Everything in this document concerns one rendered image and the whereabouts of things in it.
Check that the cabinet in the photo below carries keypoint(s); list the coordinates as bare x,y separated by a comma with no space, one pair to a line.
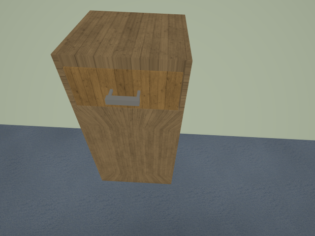
129,144

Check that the handle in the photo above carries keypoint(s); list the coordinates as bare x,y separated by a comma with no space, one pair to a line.
122,100

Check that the drawer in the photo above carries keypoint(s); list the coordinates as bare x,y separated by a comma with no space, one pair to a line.
158,89

